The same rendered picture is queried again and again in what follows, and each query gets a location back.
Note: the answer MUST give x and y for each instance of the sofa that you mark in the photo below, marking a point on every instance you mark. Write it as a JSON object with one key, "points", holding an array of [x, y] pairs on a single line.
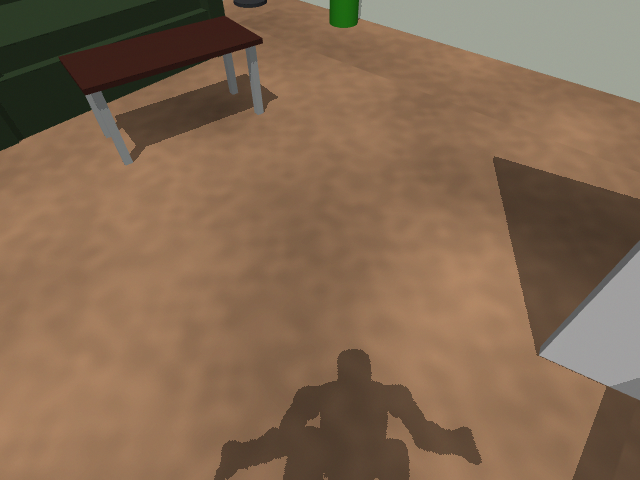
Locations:
{"points": [[36, 91]]}

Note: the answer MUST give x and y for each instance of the coffee table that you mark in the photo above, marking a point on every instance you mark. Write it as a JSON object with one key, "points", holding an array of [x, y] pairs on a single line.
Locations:
{"points": [[115, 64]]}

